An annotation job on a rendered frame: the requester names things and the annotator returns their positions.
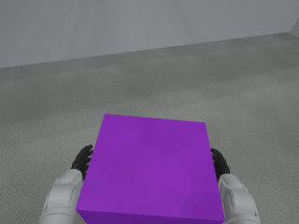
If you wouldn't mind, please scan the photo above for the robot right hand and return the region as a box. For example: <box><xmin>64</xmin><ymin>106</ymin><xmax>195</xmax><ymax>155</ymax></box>
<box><xmin>210</xmin><ymin>148</ymin><xmax>230</xmax><ymax>183</ymax></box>

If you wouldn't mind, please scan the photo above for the robot left forearm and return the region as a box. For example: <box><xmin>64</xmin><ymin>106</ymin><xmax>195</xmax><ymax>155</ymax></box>
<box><xmin>38</xmin><ymin>169</ymin><xmax>83</xmax><ymax>224</ymax></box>

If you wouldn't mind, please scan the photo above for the robot right forearm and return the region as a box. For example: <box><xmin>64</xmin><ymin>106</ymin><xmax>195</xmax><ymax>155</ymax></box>
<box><xmin>218</xmin><ymin>174</ymin><xmax>261</xmax><ymax>224</ymax></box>

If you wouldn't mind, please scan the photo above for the robot left hand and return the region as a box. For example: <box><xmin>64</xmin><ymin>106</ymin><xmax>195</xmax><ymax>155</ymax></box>
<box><xmin>71</xmin><ymin>145</ymin><xmax>93</xmax><ymax>182</ymax></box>

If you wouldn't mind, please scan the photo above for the carton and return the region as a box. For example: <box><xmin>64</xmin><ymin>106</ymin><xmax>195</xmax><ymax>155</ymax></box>
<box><xmin>76</xmin><ymin>114</ymin><xmax>225</xmax><ymax>224</ymax></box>

